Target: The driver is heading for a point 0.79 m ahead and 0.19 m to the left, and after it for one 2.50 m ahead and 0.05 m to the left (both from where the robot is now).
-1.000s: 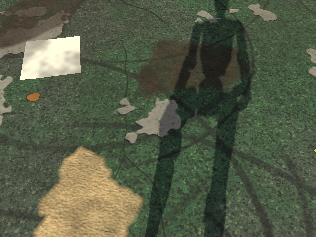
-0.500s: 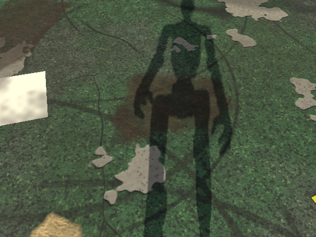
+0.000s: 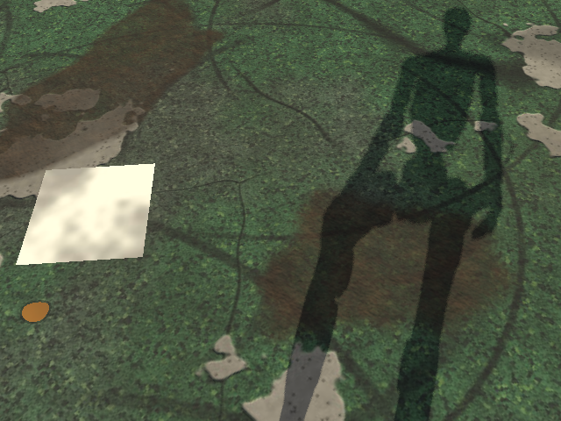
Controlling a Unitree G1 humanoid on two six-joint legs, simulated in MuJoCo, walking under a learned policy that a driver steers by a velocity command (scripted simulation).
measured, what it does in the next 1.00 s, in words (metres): walks ahead, turning left: left foot, then right foot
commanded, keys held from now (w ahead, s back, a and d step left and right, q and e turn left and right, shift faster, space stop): w+q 0.52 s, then w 0.48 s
